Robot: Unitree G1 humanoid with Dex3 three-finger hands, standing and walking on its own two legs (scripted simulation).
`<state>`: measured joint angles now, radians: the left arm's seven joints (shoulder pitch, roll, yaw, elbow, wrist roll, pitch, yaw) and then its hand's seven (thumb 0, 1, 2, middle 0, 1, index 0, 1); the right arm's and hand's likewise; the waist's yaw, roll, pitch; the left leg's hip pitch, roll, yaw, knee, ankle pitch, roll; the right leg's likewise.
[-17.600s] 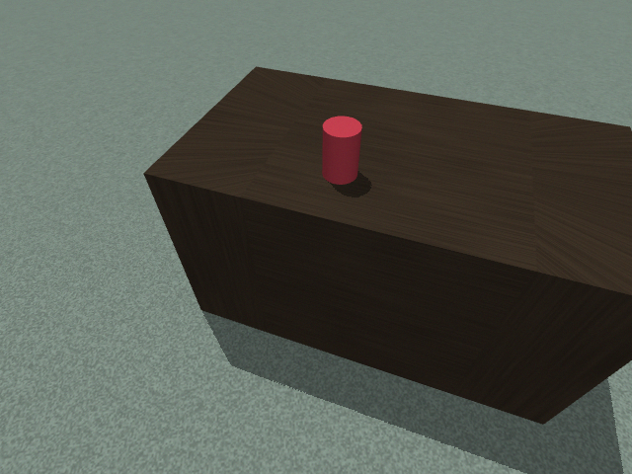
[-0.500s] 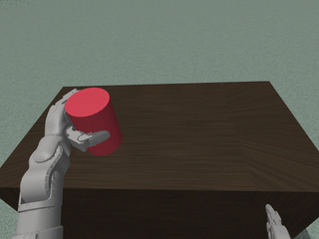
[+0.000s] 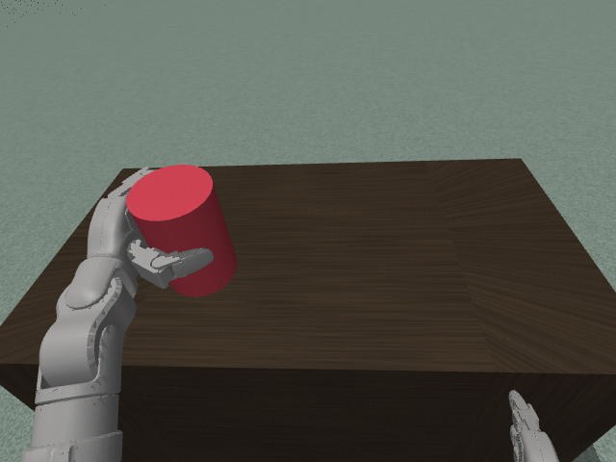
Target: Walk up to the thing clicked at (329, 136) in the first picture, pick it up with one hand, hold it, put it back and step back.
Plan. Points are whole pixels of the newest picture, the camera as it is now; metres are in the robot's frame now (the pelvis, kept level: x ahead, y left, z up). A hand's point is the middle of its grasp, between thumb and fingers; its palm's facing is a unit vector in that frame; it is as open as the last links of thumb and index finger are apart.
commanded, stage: hold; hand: left
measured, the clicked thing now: (188, 233) +0.34 +0.15 +0.19
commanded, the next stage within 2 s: crouch in 0.02 s
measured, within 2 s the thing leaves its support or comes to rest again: neither
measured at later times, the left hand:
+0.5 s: hand (192, 238) +0.37 +0.16 +0.15, palm faces +0.07 -1.00 +0.01, open 11.9 cm
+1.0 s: hand (213, 232) +0.45 +0.16 +0.10, palm faces +0.07 -1.00 +0.02, open 11.9 cm
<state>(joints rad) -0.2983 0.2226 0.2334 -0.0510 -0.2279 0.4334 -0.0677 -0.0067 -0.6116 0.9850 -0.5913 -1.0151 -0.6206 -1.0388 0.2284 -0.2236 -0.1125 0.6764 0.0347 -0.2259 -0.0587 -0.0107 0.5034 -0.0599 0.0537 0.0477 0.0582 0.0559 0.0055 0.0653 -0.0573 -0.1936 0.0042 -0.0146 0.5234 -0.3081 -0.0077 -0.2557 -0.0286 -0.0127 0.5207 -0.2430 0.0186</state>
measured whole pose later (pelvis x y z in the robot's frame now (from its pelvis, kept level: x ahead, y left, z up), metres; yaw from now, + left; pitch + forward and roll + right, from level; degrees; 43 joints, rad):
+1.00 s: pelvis -0.01 +0.00 -0.02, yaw -1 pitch +9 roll +0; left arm -0.68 0.31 0.26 0.85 -0.17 -0.16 -0.07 -0.01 -0.61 0.97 -0.61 -0.99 -0.64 -1.02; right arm 0.22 -0.23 -0.09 0.55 0.02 -0.16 -0.06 -0.01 0.52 -0.05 0.05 0.05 0.06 0.06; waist -0.09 0.01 -0.07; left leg -0.49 0.01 0.00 0.70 -0.36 -0.01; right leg -0.55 -0.02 0.01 0.68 -0.28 0.02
